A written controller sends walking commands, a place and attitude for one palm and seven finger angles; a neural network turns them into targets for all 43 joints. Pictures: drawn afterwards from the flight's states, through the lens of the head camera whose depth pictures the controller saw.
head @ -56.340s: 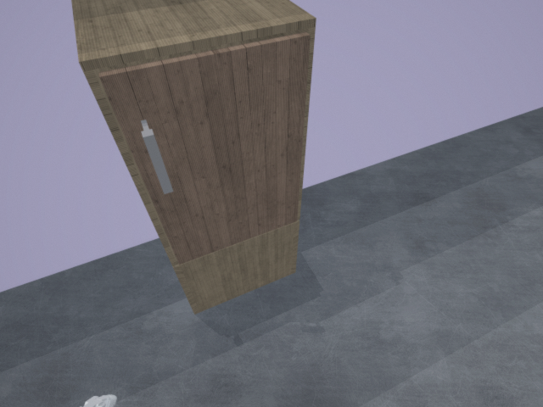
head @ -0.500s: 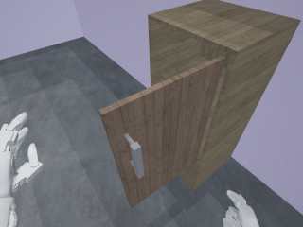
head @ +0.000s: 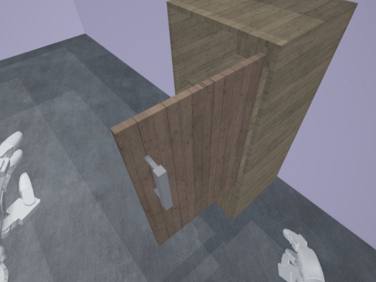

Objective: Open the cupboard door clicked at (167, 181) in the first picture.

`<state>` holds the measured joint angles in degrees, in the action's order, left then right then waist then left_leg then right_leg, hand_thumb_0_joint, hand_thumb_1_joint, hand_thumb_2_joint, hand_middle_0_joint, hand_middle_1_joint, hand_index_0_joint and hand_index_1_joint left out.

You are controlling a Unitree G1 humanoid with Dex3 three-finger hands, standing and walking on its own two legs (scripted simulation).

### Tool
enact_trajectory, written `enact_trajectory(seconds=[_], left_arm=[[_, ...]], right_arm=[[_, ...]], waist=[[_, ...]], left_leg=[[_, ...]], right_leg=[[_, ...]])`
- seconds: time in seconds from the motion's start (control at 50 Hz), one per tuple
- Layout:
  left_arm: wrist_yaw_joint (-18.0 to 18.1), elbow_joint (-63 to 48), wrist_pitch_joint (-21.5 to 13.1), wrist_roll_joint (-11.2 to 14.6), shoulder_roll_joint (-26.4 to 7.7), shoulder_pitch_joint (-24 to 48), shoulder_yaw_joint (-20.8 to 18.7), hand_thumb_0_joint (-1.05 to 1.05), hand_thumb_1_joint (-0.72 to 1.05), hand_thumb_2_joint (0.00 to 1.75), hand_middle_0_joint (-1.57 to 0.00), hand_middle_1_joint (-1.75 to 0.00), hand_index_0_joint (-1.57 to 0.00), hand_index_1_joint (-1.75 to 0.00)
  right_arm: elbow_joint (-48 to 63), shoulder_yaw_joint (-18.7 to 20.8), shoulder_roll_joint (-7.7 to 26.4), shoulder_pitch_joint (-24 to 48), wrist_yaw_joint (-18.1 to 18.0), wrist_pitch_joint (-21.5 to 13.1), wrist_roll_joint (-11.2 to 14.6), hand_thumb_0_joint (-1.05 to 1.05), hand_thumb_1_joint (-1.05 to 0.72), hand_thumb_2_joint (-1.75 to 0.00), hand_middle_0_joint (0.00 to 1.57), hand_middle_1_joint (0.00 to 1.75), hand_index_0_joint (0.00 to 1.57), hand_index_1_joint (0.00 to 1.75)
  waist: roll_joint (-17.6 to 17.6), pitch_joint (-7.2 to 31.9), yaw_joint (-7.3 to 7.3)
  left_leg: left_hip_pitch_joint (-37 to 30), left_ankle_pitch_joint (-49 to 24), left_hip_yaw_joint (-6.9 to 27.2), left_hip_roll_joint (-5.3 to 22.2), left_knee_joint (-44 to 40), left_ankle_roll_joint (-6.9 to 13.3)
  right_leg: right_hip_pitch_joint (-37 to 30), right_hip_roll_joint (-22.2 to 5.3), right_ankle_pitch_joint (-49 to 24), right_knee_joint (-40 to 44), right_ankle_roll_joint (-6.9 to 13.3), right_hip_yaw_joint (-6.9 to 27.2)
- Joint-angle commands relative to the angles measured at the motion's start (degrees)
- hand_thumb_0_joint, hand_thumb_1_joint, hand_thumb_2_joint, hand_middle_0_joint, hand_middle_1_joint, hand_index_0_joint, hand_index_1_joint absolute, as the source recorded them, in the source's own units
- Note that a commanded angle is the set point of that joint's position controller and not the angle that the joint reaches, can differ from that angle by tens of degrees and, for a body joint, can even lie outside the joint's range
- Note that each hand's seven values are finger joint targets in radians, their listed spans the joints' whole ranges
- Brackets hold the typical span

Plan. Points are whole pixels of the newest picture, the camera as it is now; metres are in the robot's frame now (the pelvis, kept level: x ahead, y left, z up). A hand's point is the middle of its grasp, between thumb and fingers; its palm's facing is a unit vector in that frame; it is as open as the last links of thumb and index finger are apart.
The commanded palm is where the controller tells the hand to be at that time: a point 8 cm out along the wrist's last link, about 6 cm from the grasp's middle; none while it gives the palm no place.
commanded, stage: step back with the hand held close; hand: left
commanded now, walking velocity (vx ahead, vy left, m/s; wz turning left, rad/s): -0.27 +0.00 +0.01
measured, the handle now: (158, 183) +0.31 +0.10 +0.03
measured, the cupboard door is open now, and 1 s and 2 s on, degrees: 88 88 88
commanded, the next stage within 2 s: stop stepping back and stand still in 1.12 s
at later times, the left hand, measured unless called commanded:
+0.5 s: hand out of the picture +0.12 +0.28 +0.15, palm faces +0.46 -0.75 -0.47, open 7.4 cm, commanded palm +0.06 +0.32 +0.17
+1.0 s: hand out of the picture +0.08 +0.26 +0.14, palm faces +0.31 -0.80 -0.51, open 7.4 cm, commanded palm +0.01 +0.31 +0.17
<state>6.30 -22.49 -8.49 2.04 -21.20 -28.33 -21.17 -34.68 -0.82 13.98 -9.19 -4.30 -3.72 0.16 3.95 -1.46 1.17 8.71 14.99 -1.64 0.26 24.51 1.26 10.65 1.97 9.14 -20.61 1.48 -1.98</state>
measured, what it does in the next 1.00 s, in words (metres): walks backwards: right foot, then left foot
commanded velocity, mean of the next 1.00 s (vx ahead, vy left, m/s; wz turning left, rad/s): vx -0.33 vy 0.00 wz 0.01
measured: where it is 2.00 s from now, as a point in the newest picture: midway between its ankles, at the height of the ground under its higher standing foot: outside the picture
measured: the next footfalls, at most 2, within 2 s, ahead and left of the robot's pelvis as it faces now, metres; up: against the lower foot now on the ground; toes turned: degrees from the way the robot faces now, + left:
right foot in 0.72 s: -0.09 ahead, -0.10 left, +0.00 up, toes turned +4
left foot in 1.00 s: -0.10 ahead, +0.11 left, +0.00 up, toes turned +1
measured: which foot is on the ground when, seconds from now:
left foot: down 0.00-0.82, up 0.84-0.98, down 1.00-1.00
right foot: down 0.00-0.62, up 0.64-0.70, down 0.72-1.00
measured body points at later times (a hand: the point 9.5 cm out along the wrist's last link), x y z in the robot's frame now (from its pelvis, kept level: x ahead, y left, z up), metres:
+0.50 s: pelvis -0.08 +0.02 -0.02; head -0.07 +0.02 +0.43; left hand +0.09 +0.32 +0.17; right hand +0.10 -0.22 -0.09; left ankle -0.02 +0.10 -0.74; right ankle +0.02 -0.10 -0.74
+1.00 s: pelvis -0.13 +0.01 -0.01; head -0.09 +0.03 +0.44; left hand +0.06 +0.30 +0.17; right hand +0.05 -0.24 -0.08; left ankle -0.14 +0.11 -0.74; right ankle -0.13 -0.11 -0.74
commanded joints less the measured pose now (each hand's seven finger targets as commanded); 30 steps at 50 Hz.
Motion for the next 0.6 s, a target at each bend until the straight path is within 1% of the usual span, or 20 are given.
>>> enact_trajectory(seconds=[0.0, 0.02, 0.04, 0.1, 0.14, 0.18, 0.2, 0.22, 0.24, 0.26, 0.28, 0.32, 0.34, 0.38, 0.42, 0.48, 0.52, 0.54, 0.56, 0.58], left_arm=[[1.61, -13.70, -3.75, 0.30, -12.06, -2.11, -8.47, 0.00, 0.90, 0.90, -0.20, -0.30, -0.20, -0.30], [1.74, -14.65, -3.78, 0.36, -12.65, -2.64, -9.12, 0.00, 0.90, 0.90, -0.20, -0.30, -0.20, -0.30], [2.02, -15.16, -3.80, 0.40, -13.79, -3.04, -10.26, 0.00, 0.90, 0.90, -0.20, -0.30, -0.20, -0.30], [2.39, -16.29, -3.94, 0.49, -13.53, -4.48, -10.56, 0.00, 0.90, 0.90, -0.20, -0.30, -0.20, -0.30], [2.67, -16.21, -3.93, 0.47, -13.81, -4.64, -10.98, 0.00, 0.90, 0.90, -0.20, -0.30, -0.20, -0.30], [2.78, -16.87, -4.12, 0.17, -12.98, -4.70, -10.23, 0.00, 0.90, 0.90, -0.20, -0.30, -0.20, -0.30], [2.84, -16.69, -4.13, -0.02, -12.61, -4.56, -9.80, 0.00, 0.90, 0.90, -0.20, -0.30, -0.20, -0.30], [2.96, -16.69, -4.26, -0.27, -12.46, -4.22, -9.77, 0.00, 0.90, 0.90, -0.20, -0.30, -0.20, -0.30], [3.05, -16.86, -4.42, -0.53, -12.73, -3.59, -10.12, 0.00, 0.90, 0.90, -0.20, -0.30, -0.20, -0.30], [3.20, -16.85, -4.47, -0.88, -11.90, -2.82, -9.34, 0.00, 0.90, 0.90, -0.20, -0.30, -0.20, -0.30], [3.30, -16.69, -4.69, -1.31, -11.80, -2.19, -9.49, 0.00, 0.90, 0.90, -0.20, -0.30, -0.20, -0.30], [3.78, -16.48, -4.97, -2.09, -11.04, -0.75, -9.05, 0.00, 0.90, 0.90, -0.20, -0.30, -0.20, -0.30], [4.00, -16.49, -5.07, -2.47, -11.32, -0.26, -9.34, 0.00, 0.90, 0.90, -0.20, -0.30, -0.20, -0.30], [4.49, -17.09, -5.34, -3.25, -10.64, 1.70, -8.87, 0.00, 0.90, 0.90, -0.20, -0.30, -0.20, -0.30], [5.02, -17.77, -5.65, -3.75, -10.34, 2.81, -8.56, 0.00, 0.90, 0.90, -0.20, -0.30, -0.20, -0.30], [5.43, -19.99, -6.47, -3.28, -12.03, 3.81, -9.71, 0.00, 0.90, 0.90, -0.20, -0.30, -0.20, -0.30], [5.51, -20.90, -7.36, -2.77, -12.72, 3.24, -10.38, 0.00, 0.90, 0.90, -0.20, -0.30, -0.20, -0.30], [5.61, -20.84, -7.51, -2.66, -12.84, 2.55, -10.71, 0.00, 0.90, 0.90, -0.20, -0.30, -0.20, -0.30], [5.50, -21.25, -7.69, -2.58, -12.30, 2.46, -10.54, 0.00, 0.90, 0.90, -0.20, -0.30, -0.20, -0.30], [5.46, -21.06, -7.90, -2.85, -12.38, 2.58, -11.38, 0.00, 0.90, 0.90, -0.20, -0.30, -0.20, -0.30]], right_arm=[[10.12, 3.27, 6.12, 4.86, -0.86, -1.54, 0.09, 0.00, -0.90, -0.90, 0.20, 0.30, 0.20, 0.30], [10.49, 3.51, 6.12, 4.79, -0.90, -1.23, 0.27, 0.00, -0.90, -0.90, 0.20, 0.30, 0.20, 0.30], [10.54, 3.68, 6.14, 5.10, -1.04, -0.98, 0.23, 0.00, -0.90, -0.90, 0.20, 0.30, 0.20, 0.30], [11.36, 3.98, 5.81, 4.82, -1.22, -0.37, 0.53, 0.00, -0.90, -0.90, 0.20, 0.30, 0.20, 0.30], [11.29, 4.09, 5.90, 5.03, -1.43, -0.29, 0.47, 0.00, -0.90, -0.90, 0.20, 0.30, 0.20, 0.30], [11.65, 4.06, 6.24, 4.54, -1.42, -0.43, 0.39, 0.00, -0.90, -0.90, 0.20, 0.30, 0.20, 0.30], [11.72, 4.01, 6.39, 4.57, -1.44, -0.54, 0.38, 0.00, -0.90, -0.90, 0.20, 0.30, 0.20, 0.30], [11.74, 3.93, 6.44, 4.46, -1.55, -0.60, 0.17, 0.00, -0.90, -0.90, 0.20, 0.30, 0.20, 0.30], [11.71, 4.03, 6.70, 4.86, -1.73, -0.76, 0.08, 0.00, -0.90, -0.90, 0.20, 0.30, 0.20, 0.30], [11.95, 3.89, 6.59, 4.15, -1.79, -0.89, -0.06, 0.00, -0.90, -0.90, 0.20, 0.30, 0.20, 0.30], [12.01, 3.99, 6.93, 3.75, -1.81, -1.11, -0.23, 0.00, -0.90, -0.90, 0.20, 0.30, 0.20, 0.30], [12.18, 4.03, 6.98, 2.73, -1.98, -1.44, -0.71, 0.00, -0.90, -0.90, 0.20, 0.30, 0.20, 0.30], [11.96, 4.17, 7.17, 2.88, -2.10, -1.54, -0.79, 0.00, -0.90, -0.90, 0.20, 0.30, 0.20, 0.30], [11.82, 4.33, 7.25, 1.57, -2.18, -1.84, -1.33, 0.00, -0.90, -0.90, 0.20, 0.30, 0.20, 0.30], [11.59, 4.40, 7.17, 0.48, -2.28, -2.14, -1.83, 0.00, -0.90, -0.90, 0.20, 0.30, 0.20, 0.30], [11.22, 4.02, 6.74, 0.25, -2.05, -3.06, -1.24, 0.00, -0.90, -0.90, 0.20, 0.30, 0.20, 0.30], [10.87, 3.58, 6.40, 0.35, -1.85, -3.65, -1.05, 0.00, -0.90, -0.90, 0.20, 0.30, 0.20, 0.30], [10.77, 3.59, 6.49, 0.62, -1.94, -3.85, -1.00, 0.00, -0.90, -0.90, 0.20, 0.30, 0.20, 0.30], [10.94, 3.41, 6.51, 0.82, -1.89, -4.16, -0.89, 0.00, -0.90, -0.90, 0.20, 0.30, 0.20, 0.30], [10.96, 3.44, 6.87, 1.35, -1.90, -4.47, -0.92, 0.00, -0.90, -0.90, 0.20, 0.30, 0.20, 0.30]], waist=[[-2.79, 11.94, -0.15], [-3.73, 12.80, -0.17], [-2.34, 13.55, 0.02], [-3.20, 13.26, -0.28], [-2.10, 12.22, -0.20], [-0.74, 10.79, -0.27], [0.45, 9.33, -0.27], [0.17, 8.19, -0.27], [1.99, 7.33, -0.08], [1.42, 5.63, -0.43], [1.72, 5.39, -0.50], [0.13, 3.26, -1.02], [0.45, 2.87, -0.96], [-0.87, 2.33, -1.63], [-2.61, 1.85, -2.13], [-3.27, 3.44, -2.20], [-2.43, 4.59, -2.11], [-0.21, 4.78, -2.05], [2.36, 4.57, -1.98], [6.08, 4.47, -1.61]], left_leg=[[1.45, -19.57, 3.96, 3.44, -1.12, 0.03], [1.54, -20.48, 3.93, 3.60, -0.51, -0.04], [2.37, -21.20, 4.15, 3.52, -0.27, -0.24], [4.21, -21.04, 4.40, 3.84, 0.40, -0.34], [5.68, -19.62, 5.16, 4.02, -0.17, -0.21], [8.35, -16.01, 6.18, 4.99, -1.48, 0.17], [10.02, -12.82, 6.70, 5.49, -2.67, 0.73], [12.54, -9.88, 7.44, 6.17, -4.09, 1.21], [15.42, -6.01, 7.87, 6.57, -5.23, 1.92], [18.40, -2.04, 8.29, 7.06, -6.15, 2.26], [21.86, 3.96, 8.60, 7.57, -6.77, 3.00], [26.49, 13.45, 9.29, 7.10, -7.01, 3.69], [27.81, 17.03, 9.41, 6.81, -6.59, 3.92], [28.90, 22.18, 9.63, 6.44, -4.47, 4.26], [27.28, 24.04, 9.55, 5.21, -0.88, 3.92], [21.64, 20.65, 9.07, 4.16, 3.19, 3.23], [19.89, 18.71, 9.74, 4.22, 2.94, 2.90], [20.62, 19.17, 10.65, 5.08, 0.88, 3.07], [24.08, 21.53, 12.50, 6.93, -3.18, 3.73], [31.00, 25.93, 15.57, 10.07, -8.64, 5.08]], right_leg=[[-5.89, -6.45, -19.71, -1.92, -0.08, 5.88], [-5.91, -6.57, -21.42, -2.73, -0.09, 6.10], [-6.62, -6.96, -22.59, -3.56, 0.22, 6.02], [-5.52, -7.02, -23.20, -5.31, 0.25, 6.50], [-4.46, -6.90, -20.93, -5.69, 0.25, 6.46], [-3.61, -5.99, -15.80, -6.82, -0.08, 6.22], [-2.78, -5.32, -12.44, -7.22, -0.48, 6.12], [-3.23, -4.64, -9.97, -8.06, -0.88, 5.82], [-4.46, -4.39, -8.35, -8.80, -1.03, 5.86], [-4.72, -4.09, -6.41, -9.95, -1.16, 5.82], [-6.26, -3.92, -4.64, -11.19, -1.26, 6.19], [-6.25, -3.89, -1.27, -11.31, -1.06, 7.15], [-6.12, -4.27, 0.89, -10.59, -0.89, 7.67], [-3.48, -4.94, 7.04, -9.69, -0.45, 9.38], [1.17, -5.93, 13.27, -6.51, 0.44, 11.12], [7.28, -8.01, 15.20, -4.31, 1.44, 12.57], [8.51, -8.00, 13.86, -5.49, 1.43, 11.57], [7.57, -7.11, 12.94, -7.23, 1.04, 10.51], [4.47, -5.22, 11.28, -11.17, 0.05, 8.78], [-1.75, -2.60, 8.63, -18.20, -1.18, 6.28]])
